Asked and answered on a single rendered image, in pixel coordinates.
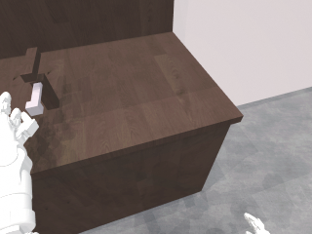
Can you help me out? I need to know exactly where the tap lever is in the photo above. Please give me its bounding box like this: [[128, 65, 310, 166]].
[[25, 82, 44, 116]]

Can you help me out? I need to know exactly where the counter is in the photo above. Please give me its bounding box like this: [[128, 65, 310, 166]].
[[0, 0, 244, 234]]

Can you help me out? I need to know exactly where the right robot hand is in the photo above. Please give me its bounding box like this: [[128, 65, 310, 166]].
[[244, 213, 270, 234]]

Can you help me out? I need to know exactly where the robot left forearm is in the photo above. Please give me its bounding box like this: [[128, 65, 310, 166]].
[[0, 141, 36, 234]]

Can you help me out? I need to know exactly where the left robot hand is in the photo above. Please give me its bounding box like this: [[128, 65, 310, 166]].
[[0, 92, 39, 145]]

